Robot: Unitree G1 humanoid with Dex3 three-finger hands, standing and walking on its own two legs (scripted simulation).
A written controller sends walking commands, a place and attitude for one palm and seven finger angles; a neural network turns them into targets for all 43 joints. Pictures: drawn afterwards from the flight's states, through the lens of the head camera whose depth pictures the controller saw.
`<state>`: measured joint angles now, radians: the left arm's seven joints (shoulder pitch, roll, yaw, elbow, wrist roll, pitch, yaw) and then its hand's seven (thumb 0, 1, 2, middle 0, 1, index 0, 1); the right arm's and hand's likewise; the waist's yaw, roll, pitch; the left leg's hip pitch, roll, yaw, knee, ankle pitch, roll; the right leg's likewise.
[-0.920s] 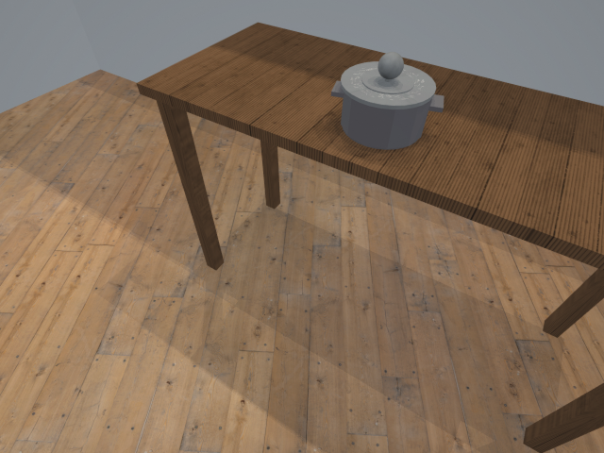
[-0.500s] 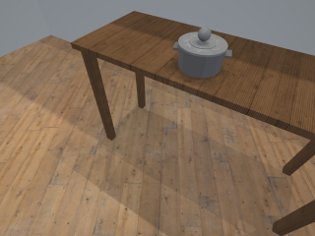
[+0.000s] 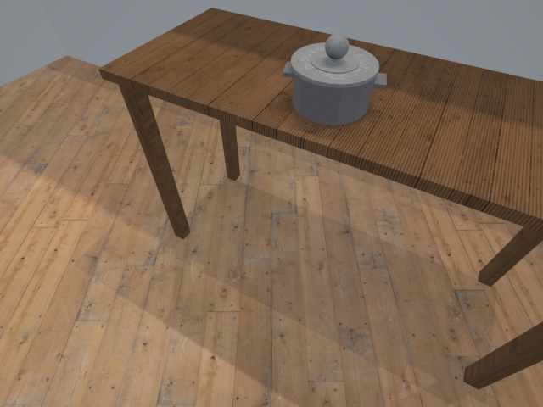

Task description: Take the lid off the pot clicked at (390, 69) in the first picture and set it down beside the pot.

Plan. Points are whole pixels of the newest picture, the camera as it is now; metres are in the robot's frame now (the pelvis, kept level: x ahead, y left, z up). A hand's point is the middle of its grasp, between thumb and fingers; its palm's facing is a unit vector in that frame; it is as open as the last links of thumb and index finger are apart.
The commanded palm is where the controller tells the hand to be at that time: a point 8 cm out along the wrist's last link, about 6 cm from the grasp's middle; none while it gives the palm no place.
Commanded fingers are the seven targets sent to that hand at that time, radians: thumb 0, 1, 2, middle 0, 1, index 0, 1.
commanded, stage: turn to face it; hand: left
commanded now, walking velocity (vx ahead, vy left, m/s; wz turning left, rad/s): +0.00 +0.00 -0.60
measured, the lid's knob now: (336, 46) +0.77 -0.08 +0.17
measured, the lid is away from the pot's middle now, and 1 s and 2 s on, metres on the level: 0.00 0.00 0.00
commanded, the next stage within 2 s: take the last steps up to it in 0.66 s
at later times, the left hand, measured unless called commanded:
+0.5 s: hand out of the picture +0.07 +0.20 -0.17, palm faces -0.12 -0.96 -0.25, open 7.3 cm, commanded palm none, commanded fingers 0.00 0.90 0.90 -0.20 -0.30 -0.20 -0.30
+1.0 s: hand (199, 404) +0.15 +0.14 -0.16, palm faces -0.36 -0.91 -0.21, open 7.3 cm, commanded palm none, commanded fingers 0.00 0.90 0.90 -0.20 -0.30 -0.20 -0.30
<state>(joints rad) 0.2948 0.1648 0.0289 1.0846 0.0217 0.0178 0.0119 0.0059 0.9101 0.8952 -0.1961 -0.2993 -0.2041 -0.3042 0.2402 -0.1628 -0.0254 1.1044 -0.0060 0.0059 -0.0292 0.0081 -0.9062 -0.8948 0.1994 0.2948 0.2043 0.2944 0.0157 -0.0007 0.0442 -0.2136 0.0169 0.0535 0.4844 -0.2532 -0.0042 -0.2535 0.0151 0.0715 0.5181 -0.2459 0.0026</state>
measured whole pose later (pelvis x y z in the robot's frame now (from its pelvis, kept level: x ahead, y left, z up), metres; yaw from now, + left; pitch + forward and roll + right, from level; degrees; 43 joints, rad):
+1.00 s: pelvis +0.03 -0.01 +0.00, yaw -22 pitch +0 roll +0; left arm 0.25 0.16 0.04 0.96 0.03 -0.02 0.00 0.01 0.91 0.89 -0.20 -0.30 -0.21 -0.30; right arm 0.33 -0.24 -0.05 1.05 -0.02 0.02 0.01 0.01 -0.91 -0.89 0.20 0.29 0.20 0.29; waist -0.03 0.03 0.05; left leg -0.43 0.07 0.07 0.94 -0.39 -0.02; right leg -0.17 0.00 -0.01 0.46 -0.28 -0.01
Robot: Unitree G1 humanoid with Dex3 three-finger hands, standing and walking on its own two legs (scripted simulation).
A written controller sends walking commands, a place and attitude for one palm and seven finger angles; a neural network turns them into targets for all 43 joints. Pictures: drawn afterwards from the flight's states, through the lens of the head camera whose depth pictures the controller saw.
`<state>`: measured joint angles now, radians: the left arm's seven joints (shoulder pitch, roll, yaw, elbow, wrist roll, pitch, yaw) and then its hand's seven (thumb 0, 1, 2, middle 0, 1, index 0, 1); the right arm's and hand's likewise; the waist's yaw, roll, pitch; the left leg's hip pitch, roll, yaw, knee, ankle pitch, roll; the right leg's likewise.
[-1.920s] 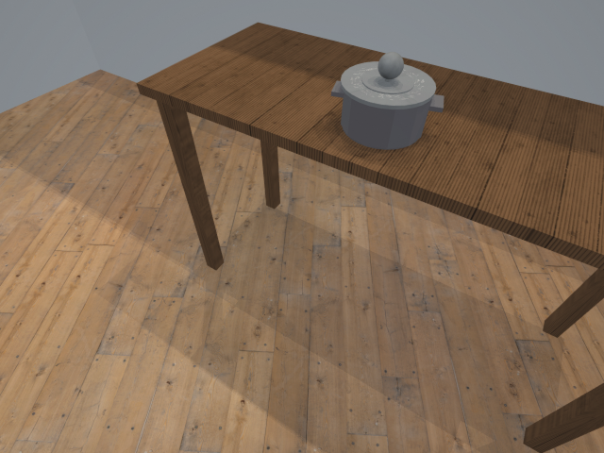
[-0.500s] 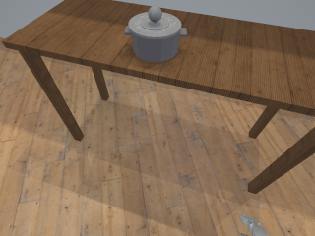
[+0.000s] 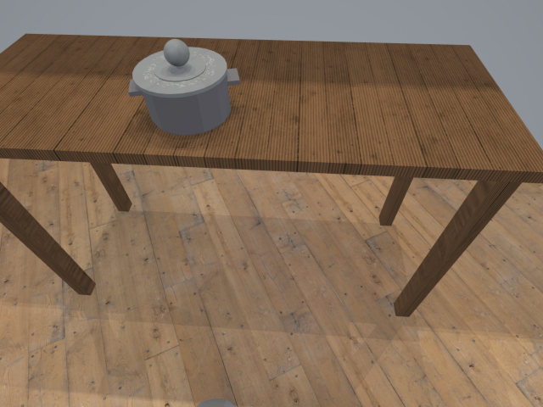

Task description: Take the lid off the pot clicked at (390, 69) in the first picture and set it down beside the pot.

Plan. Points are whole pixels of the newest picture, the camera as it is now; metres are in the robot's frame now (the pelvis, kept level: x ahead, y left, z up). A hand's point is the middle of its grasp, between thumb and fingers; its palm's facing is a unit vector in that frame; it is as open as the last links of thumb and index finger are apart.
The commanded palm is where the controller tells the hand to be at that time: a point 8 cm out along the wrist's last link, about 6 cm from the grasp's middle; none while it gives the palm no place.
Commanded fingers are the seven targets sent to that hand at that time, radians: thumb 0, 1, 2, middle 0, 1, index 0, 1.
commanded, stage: take the last steps up to it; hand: left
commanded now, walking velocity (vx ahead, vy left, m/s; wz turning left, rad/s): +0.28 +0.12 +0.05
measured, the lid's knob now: (176, 52) +0.71 +0.21 +0.17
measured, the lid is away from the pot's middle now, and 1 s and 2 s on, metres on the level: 0.00 0.00 0.00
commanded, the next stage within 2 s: come to a stop and stand still in 0.40 s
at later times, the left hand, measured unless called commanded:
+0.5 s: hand (154, 368) +0.21 +0.22 -0.16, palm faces +0.01 -0.98 -0.20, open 7.3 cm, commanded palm none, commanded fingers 0.00 0.90 0.90 -0.20 -0.30 -0.20 -0.30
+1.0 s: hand (111, 371) +0.21 +0.31 -0.19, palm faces +0.06 -0.98 -0.21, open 7.3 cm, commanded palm none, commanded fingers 0.00 0.90 0.90 -0.20 -0.30 -0.20 -0.30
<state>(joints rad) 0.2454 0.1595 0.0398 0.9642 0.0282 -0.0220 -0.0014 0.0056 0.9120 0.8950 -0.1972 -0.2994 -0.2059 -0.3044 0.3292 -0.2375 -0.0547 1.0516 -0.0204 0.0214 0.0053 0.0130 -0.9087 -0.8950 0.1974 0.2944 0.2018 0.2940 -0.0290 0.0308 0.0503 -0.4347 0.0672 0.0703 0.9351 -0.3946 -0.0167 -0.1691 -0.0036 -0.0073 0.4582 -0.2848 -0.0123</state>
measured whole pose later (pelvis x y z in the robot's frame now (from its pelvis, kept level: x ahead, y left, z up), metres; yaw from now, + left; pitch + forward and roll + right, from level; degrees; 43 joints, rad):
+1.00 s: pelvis +0.17 +0.10 +0.00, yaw +0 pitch -1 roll -2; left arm 0.23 0.25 0.08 1.00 0.02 0.05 0.03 0.01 0.92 0.90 -0.20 -0.30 -0.20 -0.30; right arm 0.15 -0.16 -0.03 0.96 -0.02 0.01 -0.04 0.01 -0.91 -0.89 0.20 0.29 0.20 0.29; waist 0.01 -0.06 0.08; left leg -0.31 0.03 0.07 0.52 -0.20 0.05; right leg -0.43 0.01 0.02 1.09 -0.46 0.02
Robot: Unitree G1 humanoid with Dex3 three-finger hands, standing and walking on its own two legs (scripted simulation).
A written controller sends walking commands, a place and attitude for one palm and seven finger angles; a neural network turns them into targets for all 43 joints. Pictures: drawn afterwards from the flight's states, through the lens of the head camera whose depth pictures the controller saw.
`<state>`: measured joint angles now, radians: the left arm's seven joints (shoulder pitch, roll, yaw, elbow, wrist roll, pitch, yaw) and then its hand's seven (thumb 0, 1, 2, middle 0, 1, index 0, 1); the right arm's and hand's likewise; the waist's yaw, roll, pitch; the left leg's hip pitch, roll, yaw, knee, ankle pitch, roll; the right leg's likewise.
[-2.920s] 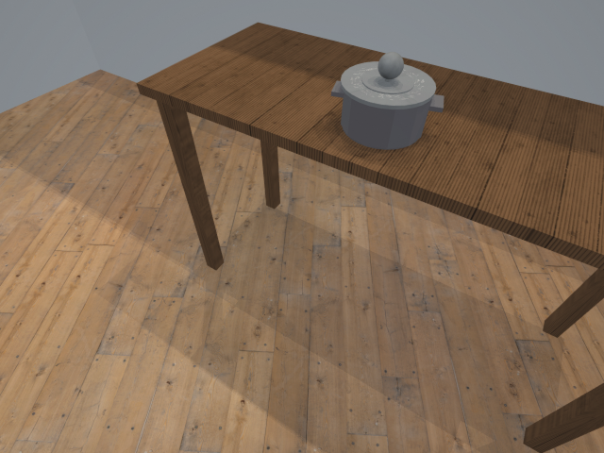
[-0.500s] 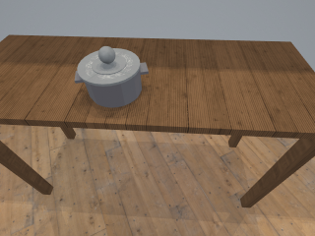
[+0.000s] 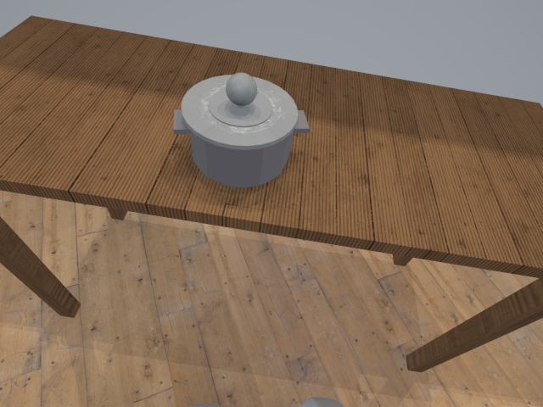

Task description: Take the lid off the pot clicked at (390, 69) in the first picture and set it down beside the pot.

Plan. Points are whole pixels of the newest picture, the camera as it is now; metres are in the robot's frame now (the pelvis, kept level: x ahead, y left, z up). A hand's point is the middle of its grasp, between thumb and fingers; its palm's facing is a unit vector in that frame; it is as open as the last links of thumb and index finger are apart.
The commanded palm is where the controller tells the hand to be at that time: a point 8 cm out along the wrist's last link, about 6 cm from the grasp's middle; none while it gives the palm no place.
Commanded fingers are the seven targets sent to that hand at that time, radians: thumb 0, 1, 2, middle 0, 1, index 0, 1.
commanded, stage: come to a stop and stand still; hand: left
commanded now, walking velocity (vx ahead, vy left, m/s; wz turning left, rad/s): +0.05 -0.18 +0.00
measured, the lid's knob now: (241, 89) +0.54 +0.11 +0.17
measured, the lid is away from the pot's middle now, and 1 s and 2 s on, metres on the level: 0.00 0.00 0.00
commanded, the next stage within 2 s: look again from close up in 0.48 s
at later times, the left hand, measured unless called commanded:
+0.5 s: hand out of the picture -0.06 +0.14 -0.17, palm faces +0.03 -0.99 -0.16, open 7.3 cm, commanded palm none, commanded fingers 0.00 0.90 0.90 -0.20 -0.30 -0.20 -0.30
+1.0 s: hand out of the picture +0.03 +0.23 -0.17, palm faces +0.00 -0.96 -0.29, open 7.3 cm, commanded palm none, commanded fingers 0.00 0.90 0.90 -0.20 -0.30 -0.20 -0.30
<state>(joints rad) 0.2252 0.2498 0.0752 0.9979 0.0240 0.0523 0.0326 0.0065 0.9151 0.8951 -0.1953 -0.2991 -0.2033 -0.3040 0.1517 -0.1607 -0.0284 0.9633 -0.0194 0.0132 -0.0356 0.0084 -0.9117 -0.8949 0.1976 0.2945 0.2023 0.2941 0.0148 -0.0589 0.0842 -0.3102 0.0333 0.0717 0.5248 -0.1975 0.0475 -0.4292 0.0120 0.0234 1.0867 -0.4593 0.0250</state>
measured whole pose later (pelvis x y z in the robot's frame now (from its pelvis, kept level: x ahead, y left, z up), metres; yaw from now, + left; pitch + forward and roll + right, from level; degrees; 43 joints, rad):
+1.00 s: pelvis -0.03 +0.02 -0.01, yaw -2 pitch -2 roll -1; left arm 0.24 0.21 0.02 0.98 0.02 0.01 0.05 0.01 0.91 0.90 -0.19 -0.30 -0.20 -0.30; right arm 0.19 -0.18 -0.03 0.97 -0.02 0.01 -0.02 0.01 -0.92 -0.89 0.20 0.29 0.20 0.29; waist 0.00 0.03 0.05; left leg -0.29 -0.03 0.09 0.62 -0.30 0.08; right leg -0.16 -0.06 0.02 0.56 -0.38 0.05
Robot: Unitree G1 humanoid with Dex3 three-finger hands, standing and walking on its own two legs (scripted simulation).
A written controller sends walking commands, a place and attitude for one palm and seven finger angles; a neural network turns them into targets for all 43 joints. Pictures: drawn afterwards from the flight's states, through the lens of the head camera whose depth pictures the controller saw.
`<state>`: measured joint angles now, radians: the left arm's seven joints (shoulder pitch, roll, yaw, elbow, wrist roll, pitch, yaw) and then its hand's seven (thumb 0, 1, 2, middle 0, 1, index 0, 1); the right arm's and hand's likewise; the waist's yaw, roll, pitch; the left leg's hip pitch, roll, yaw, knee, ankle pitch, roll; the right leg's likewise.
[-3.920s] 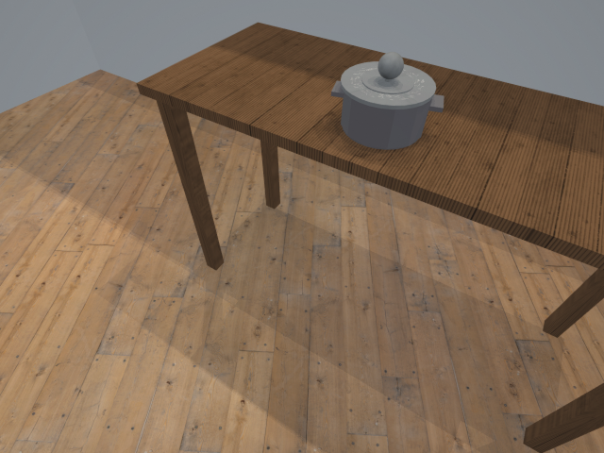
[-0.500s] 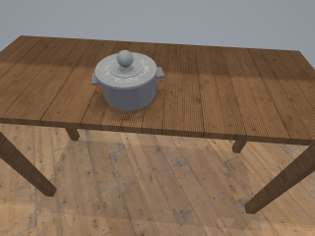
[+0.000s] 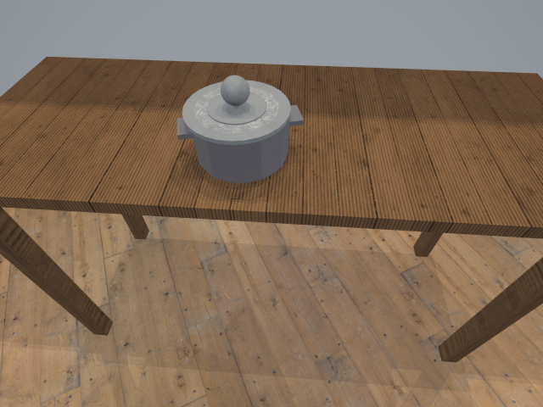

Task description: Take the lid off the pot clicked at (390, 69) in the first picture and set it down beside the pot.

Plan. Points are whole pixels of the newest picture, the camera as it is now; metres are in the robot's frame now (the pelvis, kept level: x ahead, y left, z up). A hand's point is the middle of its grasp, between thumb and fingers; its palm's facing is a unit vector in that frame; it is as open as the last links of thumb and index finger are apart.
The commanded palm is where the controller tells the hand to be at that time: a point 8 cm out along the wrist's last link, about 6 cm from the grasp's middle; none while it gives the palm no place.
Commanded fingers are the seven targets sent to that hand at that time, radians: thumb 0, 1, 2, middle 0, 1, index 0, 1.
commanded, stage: look again from close up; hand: left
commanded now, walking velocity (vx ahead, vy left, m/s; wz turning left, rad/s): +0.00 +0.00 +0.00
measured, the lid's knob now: (235, 90) +0.57 +0.10 +0.18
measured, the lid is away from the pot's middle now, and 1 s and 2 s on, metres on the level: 0.00 0.00 0.00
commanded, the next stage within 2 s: shuffle to correct the standing spot in 0.94 s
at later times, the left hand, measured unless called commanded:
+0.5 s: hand out of the picture -0.04 +0.17 -0.17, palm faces +0.00 -0.98 -0.20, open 7.3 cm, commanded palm none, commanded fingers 0.00 0.90 0.90 -0.20 -0.30 -0.20 -0.30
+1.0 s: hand out of the picture -0.03 +0.16 -0.16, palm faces +0.01 -0.98 -0.20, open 7.3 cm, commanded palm none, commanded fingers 0.00 0.90 0.90 -0.20 -0.30 -0.20 -0.30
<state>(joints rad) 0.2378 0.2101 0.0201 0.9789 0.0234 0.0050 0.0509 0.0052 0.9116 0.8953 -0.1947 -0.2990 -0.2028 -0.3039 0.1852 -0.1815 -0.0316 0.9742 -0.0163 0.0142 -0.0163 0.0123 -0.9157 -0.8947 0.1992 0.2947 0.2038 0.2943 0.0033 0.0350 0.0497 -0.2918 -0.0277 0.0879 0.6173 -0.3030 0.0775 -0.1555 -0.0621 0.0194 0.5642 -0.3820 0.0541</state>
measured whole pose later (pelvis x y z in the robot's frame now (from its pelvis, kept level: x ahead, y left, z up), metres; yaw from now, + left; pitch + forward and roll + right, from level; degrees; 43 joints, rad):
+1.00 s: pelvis -0.03 -0.02 +0.01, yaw +0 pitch -1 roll +0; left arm 0.28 0.16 0.01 1.03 0.03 0.00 0.03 0.01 0.91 0.90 -0.20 -0.30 -0.20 -0.30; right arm 0.23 -0.16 -0.04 1.05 -0.01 0.02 -0.01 0.01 -0.93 -0.89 0.20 0.29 0.20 0.29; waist 0.00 0.00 0.10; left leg -0.30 -0.01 0.08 0.49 -0.18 0.05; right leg -0.20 -0.04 0.02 0.50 -0.29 0.05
